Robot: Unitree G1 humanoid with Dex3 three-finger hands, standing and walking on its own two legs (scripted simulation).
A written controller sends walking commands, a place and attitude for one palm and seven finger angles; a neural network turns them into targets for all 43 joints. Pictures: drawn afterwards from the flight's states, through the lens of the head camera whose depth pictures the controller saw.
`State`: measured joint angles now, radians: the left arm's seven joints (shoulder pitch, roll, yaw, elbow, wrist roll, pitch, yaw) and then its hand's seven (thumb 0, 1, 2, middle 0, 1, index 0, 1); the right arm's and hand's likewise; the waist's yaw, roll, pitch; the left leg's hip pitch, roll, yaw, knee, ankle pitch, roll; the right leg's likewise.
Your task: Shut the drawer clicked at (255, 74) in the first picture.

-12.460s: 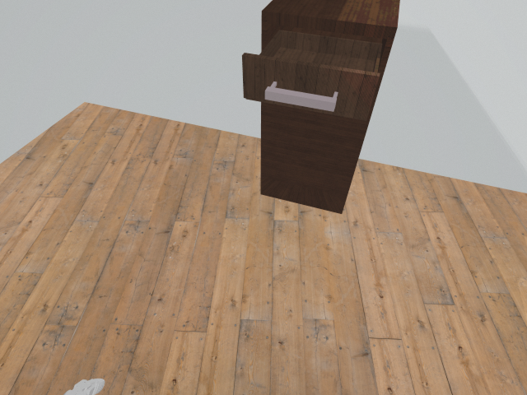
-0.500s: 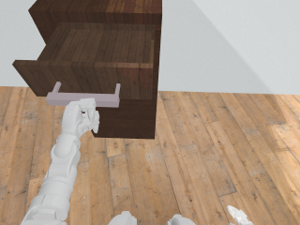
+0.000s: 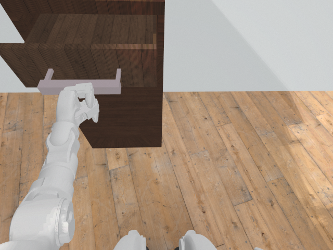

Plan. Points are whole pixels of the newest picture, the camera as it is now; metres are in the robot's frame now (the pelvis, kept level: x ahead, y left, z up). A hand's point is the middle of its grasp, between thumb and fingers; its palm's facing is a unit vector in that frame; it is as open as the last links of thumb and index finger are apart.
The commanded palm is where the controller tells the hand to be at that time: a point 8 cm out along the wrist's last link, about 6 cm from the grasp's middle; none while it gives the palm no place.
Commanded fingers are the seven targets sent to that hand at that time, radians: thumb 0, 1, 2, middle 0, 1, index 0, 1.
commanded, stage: push the drawer shut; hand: left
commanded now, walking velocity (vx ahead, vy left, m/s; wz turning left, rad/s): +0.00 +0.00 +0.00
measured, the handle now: (82, 79) +0.53 +0.20 +0.07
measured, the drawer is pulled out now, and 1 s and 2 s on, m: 0.15 0.03 0.00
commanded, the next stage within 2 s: pull the fist back off the drawer in 1.52 s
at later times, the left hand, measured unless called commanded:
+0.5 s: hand (98, 89) +0.50 +0.16 +0.06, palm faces +0.01 -1.00 -0.03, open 3.2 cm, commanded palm +0.49 +0.21 +0.07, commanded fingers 0.00 0.90 0.90 -1.40 -1.60 -1.40 -1.60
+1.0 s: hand (102, 72) +0.56 +0.16 +0.07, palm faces +0.03 -1.00 -0.03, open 3.4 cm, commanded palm +0.55 +0.19 +0.07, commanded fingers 0.00 0.90 0.90 -1.40 -1.60 -1.40 -1.60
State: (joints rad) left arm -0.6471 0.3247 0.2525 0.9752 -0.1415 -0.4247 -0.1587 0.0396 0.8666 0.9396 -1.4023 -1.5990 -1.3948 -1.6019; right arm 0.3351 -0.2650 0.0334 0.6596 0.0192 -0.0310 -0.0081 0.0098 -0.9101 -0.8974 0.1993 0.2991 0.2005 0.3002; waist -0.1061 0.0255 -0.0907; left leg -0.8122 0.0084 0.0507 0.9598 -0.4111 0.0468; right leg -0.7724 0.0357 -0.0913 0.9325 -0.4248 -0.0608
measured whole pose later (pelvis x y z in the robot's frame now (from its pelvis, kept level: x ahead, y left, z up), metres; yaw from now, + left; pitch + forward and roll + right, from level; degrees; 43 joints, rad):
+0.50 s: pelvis +0.00 +0.01 -0.01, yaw -1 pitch +19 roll -2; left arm -0.89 0.40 0.32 1.18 -0.07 -0.43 -0.13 0.03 0.84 0.94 -1.40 -1.60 -1.40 -1.60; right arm 0.37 -0.27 0.04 0.66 -0.01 0.00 0.01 0.01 -0.91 -0.90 0.20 0.30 0.20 0.30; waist -0.16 0.03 -0.10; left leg -0.93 0.01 0.05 1.03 -0.43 0.06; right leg -0.88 0.04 -0.09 0.98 -0.43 -0.05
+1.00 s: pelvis +0.00 +0.02 -0.02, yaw -1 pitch +24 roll -4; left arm -1.09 0.51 0.36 1.30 -0.01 -0.39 -0.08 0.06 0.87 0.94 -1.40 -1.60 -1.39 -1.60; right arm 0.43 -0.27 0.05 0.66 -0.05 0.03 0.03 0.00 -0.91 -0.90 0.20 0.30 0.20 0.30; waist -0.23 0.05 -0.10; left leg -1.04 0.02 0.03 1.06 -0.44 0.07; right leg -0.97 0.05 -0.11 0.99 -0.43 -0.04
